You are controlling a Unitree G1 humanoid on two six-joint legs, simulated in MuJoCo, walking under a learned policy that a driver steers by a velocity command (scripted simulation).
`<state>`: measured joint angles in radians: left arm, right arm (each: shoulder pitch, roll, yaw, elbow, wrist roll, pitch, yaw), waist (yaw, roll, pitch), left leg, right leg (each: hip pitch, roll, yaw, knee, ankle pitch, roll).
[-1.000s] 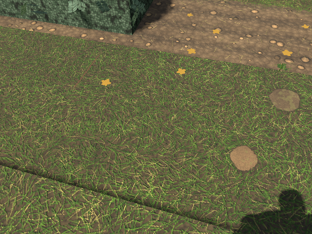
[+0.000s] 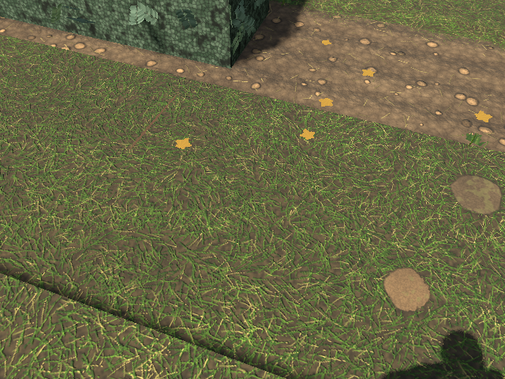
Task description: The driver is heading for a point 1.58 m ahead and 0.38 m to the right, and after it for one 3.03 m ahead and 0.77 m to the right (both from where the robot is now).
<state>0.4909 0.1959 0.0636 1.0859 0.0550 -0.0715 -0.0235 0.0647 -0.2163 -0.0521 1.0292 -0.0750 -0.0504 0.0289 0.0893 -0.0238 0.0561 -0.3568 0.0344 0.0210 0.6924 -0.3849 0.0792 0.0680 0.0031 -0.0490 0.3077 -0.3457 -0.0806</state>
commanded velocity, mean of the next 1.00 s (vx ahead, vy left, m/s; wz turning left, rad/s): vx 0.46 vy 0.00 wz -0.46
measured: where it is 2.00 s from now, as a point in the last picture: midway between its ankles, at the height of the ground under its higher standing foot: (355, 257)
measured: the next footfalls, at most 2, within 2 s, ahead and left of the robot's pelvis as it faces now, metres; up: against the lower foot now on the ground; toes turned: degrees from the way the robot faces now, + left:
left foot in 0.08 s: +0.13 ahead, +0.15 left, +0.00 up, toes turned -1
right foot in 0.58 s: +0.38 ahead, -0.15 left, +0.00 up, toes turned -20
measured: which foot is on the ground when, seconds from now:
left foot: up 0.00-0.06, down 0.08-0.60, up 0.62-1.00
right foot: down 0.00-0.10, up 0.12-0.56, down 0.58-1.00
